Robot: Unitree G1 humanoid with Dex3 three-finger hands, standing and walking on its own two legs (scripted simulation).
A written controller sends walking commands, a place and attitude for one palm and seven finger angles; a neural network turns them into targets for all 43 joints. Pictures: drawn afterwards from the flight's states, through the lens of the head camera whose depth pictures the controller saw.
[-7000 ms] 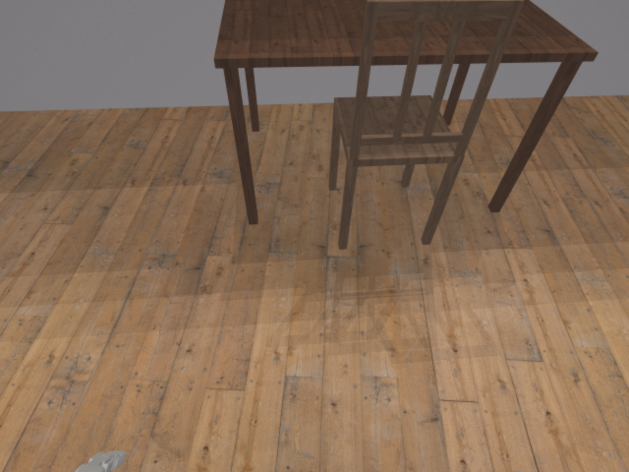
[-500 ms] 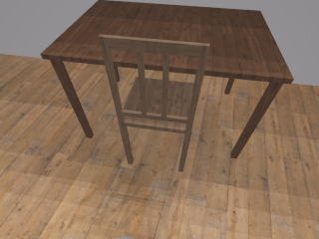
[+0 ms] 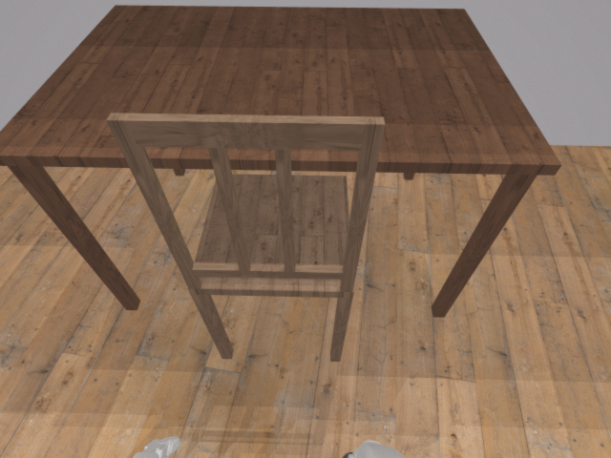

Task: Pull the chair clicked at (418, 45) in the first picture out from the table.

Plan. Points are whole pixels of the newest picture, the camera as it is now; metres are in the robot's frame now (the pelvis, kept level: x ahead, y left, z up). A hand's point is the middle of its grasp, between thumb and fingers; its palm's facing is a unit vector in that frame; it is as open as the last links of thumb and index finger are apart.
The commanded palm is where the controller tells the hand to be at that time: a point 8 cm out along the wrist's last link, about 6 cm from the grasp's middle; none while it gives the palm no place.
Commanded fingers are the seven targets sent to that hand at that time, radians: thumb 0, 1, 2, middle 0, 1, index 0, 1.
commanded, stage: come to a stop and stand still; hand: left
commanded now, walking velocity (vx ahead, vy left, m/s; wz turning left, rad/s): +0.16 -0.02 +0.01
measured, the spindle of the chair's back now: (233, 217) +0.52 +0.15 -0.04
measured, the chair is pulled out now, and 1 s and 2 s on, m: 0.00 0.00 0.00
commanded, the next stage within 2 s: look again from close up in 1.18 s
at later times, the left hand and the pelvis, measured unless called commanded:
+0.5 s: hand out of the picture +0.12 +0.20 -0.17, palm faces +0.05 -0.98 -0.21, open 7.3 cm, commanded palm none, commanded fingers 0.00 0.90 0.90 -0.20 -0.30 -0.20 -0.30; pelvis +0.08 +0.01 +0.01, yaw -1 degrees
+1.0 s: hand out of the picture +0.08 +0.16 -0.16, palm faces +0.03 -0.97 -0.22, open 7.3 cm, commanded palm none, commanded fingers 0.00 0.90 0.90 -0.20 -0.30 -0.20 -0.30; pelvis +0.03 -0.02 +0.00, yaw +0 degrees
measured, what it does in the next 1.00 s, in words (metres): steps on the spot: right foot, then left foot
